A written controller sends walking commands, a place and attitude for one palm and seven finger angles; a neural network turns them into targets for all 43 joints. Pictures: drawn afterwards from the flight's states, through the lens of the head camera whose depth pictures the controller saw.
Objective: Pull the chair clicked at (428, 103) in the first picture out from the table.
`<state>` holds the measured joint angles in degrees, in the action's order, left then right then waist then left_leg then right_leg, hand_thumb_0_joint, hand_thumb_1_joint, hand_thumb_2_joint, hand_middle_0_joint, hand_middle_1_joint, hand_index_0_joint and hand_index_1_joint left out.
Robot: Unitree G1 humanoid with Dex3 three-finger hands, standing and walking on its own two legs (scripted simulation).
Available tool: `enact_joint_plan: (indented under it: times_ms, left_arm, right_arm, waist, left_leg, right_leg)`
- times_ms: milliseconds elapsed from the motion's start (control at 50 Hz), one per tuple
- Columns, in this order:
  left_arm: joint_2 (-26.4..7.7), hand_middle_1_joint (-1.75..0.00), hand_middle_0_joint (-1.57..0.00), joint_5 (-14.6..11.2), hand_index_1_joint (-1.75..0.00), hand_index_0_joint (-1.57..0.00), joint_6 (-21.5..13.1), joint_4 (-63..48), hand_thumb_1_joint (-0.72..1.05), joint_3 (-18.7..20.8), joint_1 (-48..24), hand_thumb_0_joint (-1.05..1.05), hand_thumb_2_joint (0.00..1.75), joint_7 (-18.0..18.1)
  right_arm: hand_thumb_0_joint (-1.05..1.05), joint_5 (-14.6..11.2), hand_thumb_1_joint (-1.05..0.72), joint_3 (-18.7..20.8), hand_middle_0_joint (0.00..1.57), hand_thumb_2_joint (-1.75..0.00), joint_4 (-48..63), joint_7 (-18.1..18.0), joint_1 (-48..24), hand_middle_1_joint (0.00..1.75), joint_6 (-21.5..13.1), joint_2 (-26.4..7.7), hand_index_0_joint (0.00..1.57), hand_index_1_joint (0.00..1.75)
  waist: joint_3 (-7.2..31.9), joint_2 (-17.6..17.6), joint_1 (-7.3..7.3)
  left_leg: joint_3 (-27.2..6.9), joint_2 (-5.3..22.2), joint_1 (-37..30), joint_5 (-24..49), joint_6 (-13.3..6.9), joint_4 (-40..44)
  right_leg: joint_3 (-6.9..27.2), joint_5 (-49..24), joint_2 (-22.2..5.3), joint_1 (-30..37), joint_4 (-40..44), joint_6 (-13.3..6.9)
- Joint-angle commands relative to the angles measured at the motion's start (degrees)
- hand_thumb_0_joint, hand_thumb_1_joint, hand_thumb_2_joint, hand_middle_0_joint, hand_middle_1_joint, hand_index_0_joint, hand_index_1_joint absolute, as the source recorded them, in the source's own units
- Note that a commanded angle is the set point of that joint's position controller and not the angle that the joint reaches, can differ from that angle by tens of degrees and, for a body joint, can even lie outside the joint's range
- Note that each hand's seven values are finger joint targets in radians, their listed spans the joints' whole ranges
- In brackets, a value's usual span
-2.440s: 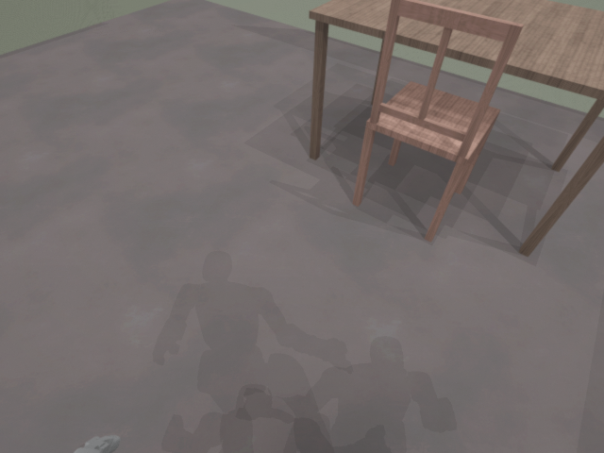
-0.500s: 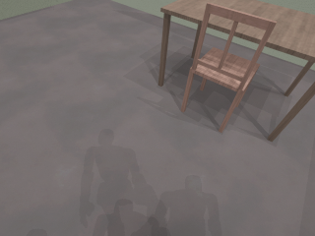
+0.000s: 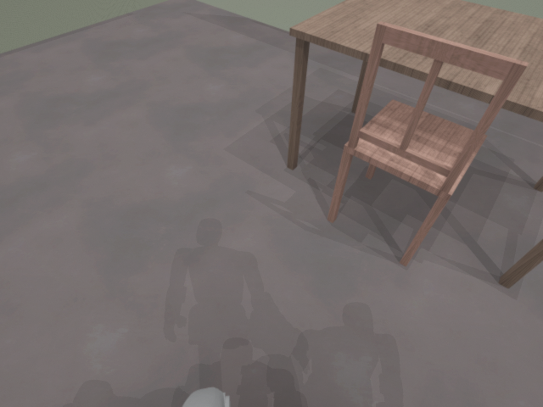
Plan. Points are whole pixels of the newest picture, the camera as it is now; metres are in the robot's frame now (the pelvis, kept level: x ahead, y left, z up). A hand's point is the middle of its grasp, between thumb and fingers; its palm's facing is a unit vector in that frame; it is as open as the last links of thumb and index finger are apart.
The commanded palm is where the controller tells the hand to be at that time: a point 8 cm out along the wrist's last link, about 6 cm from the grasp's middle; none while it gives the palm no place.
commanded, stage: walk to a spot facing it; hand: left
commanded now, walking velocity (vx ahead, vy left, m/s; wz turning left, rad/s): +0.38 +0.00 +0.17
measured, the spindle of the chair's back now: (419, 108) +0.92 -0.43 -0.07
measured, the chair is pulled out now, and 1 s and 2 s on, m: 0.00 0.00 0.00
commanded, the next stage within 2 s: turn to face it in 0.46 s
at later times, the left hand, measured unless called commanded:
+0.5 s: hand (152, 358) +0.24 +0.22 -0.16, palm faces +0.05 -0.99 -0.16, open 7.3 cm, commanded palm none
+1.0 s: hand (199, 254) +0.46 +0.17 -0.16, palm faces -0.14 -0.96 -0.22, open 7.3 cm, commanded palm none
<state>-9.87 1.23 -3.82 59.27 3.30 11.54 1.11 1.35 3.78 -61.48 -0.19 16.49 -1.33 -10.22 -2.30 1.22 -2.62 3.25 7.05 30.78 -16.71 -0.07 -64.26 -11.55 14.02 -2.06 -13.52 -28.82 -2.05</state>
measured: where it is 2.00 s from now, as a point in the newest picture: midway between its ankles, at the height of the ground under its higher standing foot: (267, 366)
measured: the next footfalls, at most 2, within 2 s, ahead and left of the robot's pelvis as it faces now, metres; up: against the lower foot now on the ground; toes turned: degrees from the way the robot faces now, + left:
left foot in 0.20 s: +0.22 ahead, +0.14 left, +0.00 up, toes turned +12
right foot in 0.66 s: +0.43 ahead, -0.10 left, +0.00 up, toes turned -12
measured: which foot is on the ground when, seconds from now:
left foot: up 0.00-0.18, down 0.20-0.68, up 0.70-1.00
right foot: down 0.00-0.20, up 0.22-0.64, down 0.66-1.00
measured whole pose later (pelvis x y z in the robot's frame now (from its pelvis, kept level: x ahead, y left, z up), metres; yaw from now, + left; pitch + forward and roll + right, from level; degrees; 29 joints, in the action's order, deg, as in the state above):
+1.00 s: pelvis +0.35 +0.00 +0.00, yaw -12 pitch +0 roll +1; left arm -10.0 1.0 0.9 56.2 3.5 10.3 -0.2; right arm 1.1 3.0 -54.5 -1.1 6.1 1.0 -11.5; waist -3.2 1.0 0.6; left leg 2.4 5.9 28.8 -20.1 5.2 -54.4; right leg -1.4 8.9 2.2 -18.9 -27.2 -3.7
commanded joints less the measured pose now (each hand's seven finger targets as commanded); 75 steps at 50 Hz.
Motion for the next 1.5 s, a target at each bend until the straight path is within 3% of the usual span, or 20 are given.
enact_joint_plan:
  times_ms: [0,100,140,160,180,200,260,320,540,600,620,640,660,780,1020,1080,1100,1140,1240,1480]
  left_arm:
    - [-7.0,-0.3,-0.2,0.46,-0.3,-0.2,-0.94,-0.7,0.9,0.61,4.66,0.0,0.9,-0.49]
    - [-9.47,-0.3,-0.2,0.55,-0.3,-0.2,-0.44,0.21,0.9,1.0,7.48,0.0,0.9,-0.74]
    - [-9.63,-0.3,-0.2,0.36,-0.3,-0.2,0.01,0.39,0.9,1.17,7.42,0.0,0.9,-0.83]
    - [-7.76,-0.3,-0.2,0.16,-0.3,-0.2,0.2,-0.13,0.9,0.82,8.08,0.0,0.9,-1.1]
    - [-4.15,-0.3,-0.2,-0.52,-0.3,-0.2,0.31,-1.75,0.9,0.37,9.18,0.0,0.9,-1.69]
    - [-5.66,-0.3,-0.2,-0.1,-0.3,-0.2,-0.02,-4.4,0.9,0.18,5.22,0.0,0.9,-1.68]
    - [-5.26,-0.3,-0.2,0.34,-0.3,-0.2,0.33,-2.08,0.9,0.61,3.54,0.0,0.9,-2.27]
    - [-2.85,-0.3,-0.2,0.55,-0.3,-0.2,2.03,-0.09,0.9,0.21,7.79,0.0,0.9,-2.21]
    - [-1.32,-0.3,-0.2,0.24,-0.3,-0.2,2.54,-3.08,0.9,0.16,-2.56,0.0,0.9,-2.38]
    - [-3.61,-0.3,-0.2,0.52,-0.3,-0.2,1.86,-0.41,0.9,0.67,6.79,0.0,0.9,-2.31]
    - [-7.2,-0.3,-0.2,0.77,-0.3,-0.2,1.18,1.39,0.9,1.61,13.05,0.0,0.9,-2.02]
    - [-14.17,-0.3,-0.2,0.85,-0.3,-0.2,0.36,1.9,0.9,3.22,17.49,0.0,0.9,-1.17]
    - [-16.02,-0.3,-0.2,-0.7,-0.3,-0.2,0.87,2.02,0.9,3.13,20.07,0.0,0.9,-0.94]
    - [-8.91,-0.3,-0.2,-0.3,-0.3,-0.2,2.18,-4.44,0.9,2.02,0.26,0.0,0.9,0.21]
    - [-13.07,-0.3,-0.2,0.15,-0.3,-0.2,4.61,-8.68,0.9,3.84,0.43,0.0,0.9,-0.79]
    - [-12.99,-0.3,-0.2,-0.34,-0.3,-0.2,5.24,-9.78,0.9,3.96,-1.4,0.0,0.9,-0.78]
    - [-11.28,-0.3,-0.2,-0.7,-0.3,-0.2,5.42,-10.56,0.9,3.61,-1.96,0.0,0.9,-0.89]
    - [-8.37,-0.3,-0.2,-0.4,-0.3,-0.2,5.45,-12.46,0.9,2.85,-0.23,0.0,0.9,-1.72]
    - [-8.43,-0.3,-0.2,0.12,-0.3,-0.2,6.62,-9.4,0.9,3.46,1.55,0.0,0.9,-2.69]
    - [-5.34,-0.3,-0.2,-0.29,-0.3,-0.2,6.49,-10.0,0.9,1.26,-5.54,0.0,0.9,-2.19]
  right_arm:
    - [0.0,0.14,-0.9,-0.34,0.2,-0.9,3.52,1.96,1.29,0.3,0.14,0.64,0.2,0.3]
    - [0.0,-0.03,-0.9,-0.15,0.2,-0.9,6.69,2.53,-4.48,0.3,-1.14,-1.58,0.2,0.3]
    - [0.0,0.14,-0.9,0.37,0.2,-0.9,5.44,2.16,0.51,0.3,-1.64,-3.95,0.2,0.3]
    - [0.0,0.51,-0.9,1.24,0.2,-0.9,3.58,1.55,7.57,0.3,-2.02,-7.62,0.2,0.3]
    - [0.0,1.23,-0.9,2.96,0.2,-0.9,2.14,0.8,14.55,0.3,-2.33,-14.76,0.2,0.3]
    - [0.0,0.69,-0.9,2.67,0.2,-0.9,1.81,0.2,16.11,0.3,-1.81,-15.73,0.2,0.3]
    - [0.0,0.11,-0.9,0.51,0.2,-0.9,4.18,-0.69,5.02,0.3,-2.88,-8.66,0.2,0.3]
    - [0.0,-0.28,-0.9,-0.29,0.2,-0.9,3.45,-0.97,2.74,0.3,-3.85,-5.97,0.2,0.3]
    - [0.0,0.17,-0.9,0.29,0.2,-0.9,-1.56,-1.06,8.02,0.3,-2.82,-5.97,0.2,0.3]
    - [0.0,-0.11,-0.9,0.31,0.2,-0.9,-1.39,-1.33,5.68,0.3,-2.29,-7.48,0.2,0.3]
    - [0.0,-0.6,-0.9,0.32,0.2,-0.9,-0.89,-1.04,5.41,0.3,-2.35,-6.96,0.2,0.3]
    - [0.0,-1.28,-0.9,-0.21,0.2,-0.9,0.83,-0.69,7.71,0.3,-2.51,-3.62,0.2,0.3]
    - [0.0,-1.34,-0.9,-0.25,0.2,-0.9,2.22,-1.48,6.01,0.3,-2.21,-3.98,0.2,0.3]
    - [0.0,-0.07,-0.9,-0.13,0.2,-0.9,2.24,-1.28,2.89,0.3,1.9,-2.83,0.2,0.3]
    - [0.0,-0.77,-0.9,0.11,0.2,-0.9,11.55,-1.24,-7.55,0.3,1.81,-5.72,0.2,0.3]
    - [0.0,-1.09,-0.9,0.08,0.2,-0.9,11.32,-1.89,-3.09,0.3,1.05,-6.26,0.2,0.3]
    - [0.0,-1.02,-0.9,0.4,0.2,-0.9,11.02,-2.24,-0.98,0.3,0.53,-8.32,0.2,0.3]
    - [0.0,-0.37,-0.9,1.46,0.2,-0.9,13.87,-1.82,-3.19,0.3,1.14,-15.85,0.2,0.3]
    - [0.0,-0.22,-0.9,-0.45,0.2,-0.9,14.48,-2.41,-7.93,0.3,0.31,-9.24,0.2,0.3]
    - [0.0,0.24,-0.9,1.56,0.2,-0.9,7.65,-1.63,2.14,0.3,1.25,-12.25,0.2,0.3]
  waist:
    - [-3.82,-7.58,1.03]
    - [-4.59,-6.31,2.33]
    - [-2.97,-1.42,-0.5]
    - [0.38,6.3,-3.5]
    - [4.34,21.06,-5.13]
    - [4.38,16.24,-5.63]
    - [1.03,4.3,-0.81]
    - [1.06,4.07,2.48]
    - [-4.76,5.56,0.97]
    - [0.16,3.66,5.97]
    - [4.3,-1.68,8.69]
    - [10.54,-17.98,9.27]
    - [12.12,-15.97,9.19]
    - [4.68,-6.87,0.97]
    - [5.0,-9.79,4.04]
    - [7.38,-9.44,1.82]
    - [8.31,-5.34,0.69]
    - [5.55,16.09,1.75]
    - [2.1,7.63,4.13]
    - [4.23,11.23,-0.43]
  left_leg:
    - [1.08,2.09,-4.09,5.27,0.92,14.4]
    - [3.92,-0.41,-8.66,3.77,-0.08,25.44]
    - [5.7,-2.47,-20.42,3.81,-0.34,31.17]
    - [-0.34,0.44,-30.13,-2.23,-2.18,36.75]
    - [-23.26,14.75,-37.63,-8.27,-7.65,47.32]
    - [-32.4,19.63,-37.36,-10.46,-11.66,52.53]
    - [-19.02,15.13,-27.36,-2.59,-8.68,52.72]
    - [-7.06,11.11,-23.31,8.56,-7.43,53.23]
    - [2.72,10.33,-26.01,19.69,-7.24,50.46]
    - [7.76,8.67,-25.62,29.63,-4.0,35.17]
    - [9.58,6.25,-19.62,25.71,-1.76,23.46]
    - [11.9,-0.9,-4.24,-0.58,1.48,4.28]
    - [5.14,-3.9,0.01,-20.14,2.48,-7.34]
    - [-0.96,1.44,-4.26,-4.49,4.57,-2.55]
    - [-0.92,-4.23,-8.37,-6.48,4.06,20.94]
    - [-0.01,-5.25,-18.66,0.51,3.36,36.71]
    - [-2.7,-1.23,-26.43,3.41,2.2,43.49]
    - [-22.07,21.55,-27.74,12.67,-7.73,49.96]
    - [-2.5,10.2,-22.75,28.27,-5.78,45.83]
    - [1.37,13.29,-29.78,33.92,-7.74,41.51]
  right_leg:
    - [8.38,5.87,-14.49,-7.34,19.79,-5.46]
    - [8.78,4.54,-15.77,-0.82,16.12,-5.04]
    - [5.67,1.86,-13.58,-4.06,7.58,-3.55]
    - [1.83,-1.21,-9.21,-8.18,-6.66,-1.53]
    - [-2.09,12.59,-1.04,-19.45,-27.7,1.97]
    - [5.3,19.73,-0.12,-25.56,-38.87,1.42]
    - [10.79,6.02,-6.34,-25.96,-44.34,1.83]
    - [10.05,2.09,-6.71,-20.6,-38.8,3.01]
    - [4.81,-2.74,-3.76,-14.18,-9.86,2.01]
    - [1.9,-6.98,0.25,0.77,-2.05,0.52]
    - [4.89,-14.44,-2.17,11.64,-0.31,-0.52]
    - [26.16,-32.53,-18.02,24.48,2.33,-6.63]
    - [33.56,-46.77,-24.78,23.76,6.03,-13.09]
    - [19.42,-22.46,-13.25,-3.29,12.14,-7.52]
    - [30.27,-10.66,-10.03,-0.92,10.75,-8.52]
    - [29.82,-16.01,-7.34,-2.05,5.09,-5.09]
    - [27.07,-12.82,-4.1,-7.26,0.65,-2.33]
    - [12.87,19.17,4.05,-21.46,-23.45,3.64]
    - [12.75,8.07,0.61,-19.82,-41.56,5.9]
    - [6.38,12.79,0.25,-9.9,-14.44,3.99]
